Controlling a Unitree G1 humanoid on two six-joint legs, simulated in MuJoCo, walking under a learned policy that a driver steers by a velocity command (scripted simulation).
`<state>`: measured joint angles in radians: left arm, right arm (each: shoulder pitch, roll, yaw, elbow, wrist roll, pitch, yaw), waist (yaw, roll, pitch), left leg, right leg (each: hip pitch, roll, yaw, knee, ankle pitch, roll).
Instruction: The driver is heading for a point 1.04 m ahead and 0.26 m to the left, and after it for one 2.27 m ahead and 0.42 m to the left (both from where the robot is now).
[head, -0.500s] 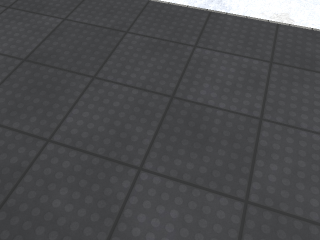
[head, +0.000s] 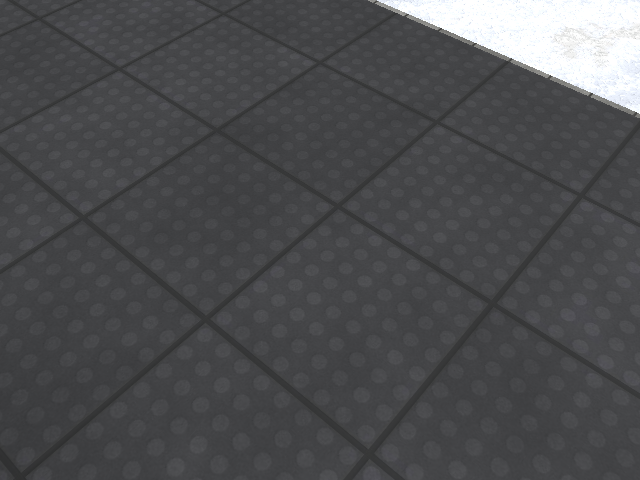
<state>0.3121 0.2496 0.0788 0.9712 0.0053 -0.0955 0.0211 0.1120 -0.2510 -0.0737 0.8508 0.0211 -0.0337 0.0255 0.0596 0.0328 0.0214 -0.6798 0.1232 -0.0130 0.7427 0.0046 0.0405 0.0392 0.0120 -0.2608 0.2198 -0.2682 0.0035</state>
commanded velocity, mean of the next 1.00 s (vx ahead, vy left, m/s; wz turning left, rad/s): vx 0.50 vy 0.00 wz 0.47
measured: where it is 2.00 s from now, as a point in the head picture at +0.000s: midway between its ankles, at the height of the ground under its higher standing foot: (209, 239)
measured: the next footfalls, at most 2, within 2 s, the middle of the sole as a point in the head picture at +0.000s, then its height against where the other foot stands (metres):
left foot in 0.14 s outside the picture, level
right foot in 0.64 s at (345, 442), level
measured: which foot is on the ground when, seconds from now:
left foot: up 0.00-0.12, down 0.14-0.64, up 0.66-1.00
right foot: down 0.00-0.14, up 0.16-0.62, down 0.64-1.00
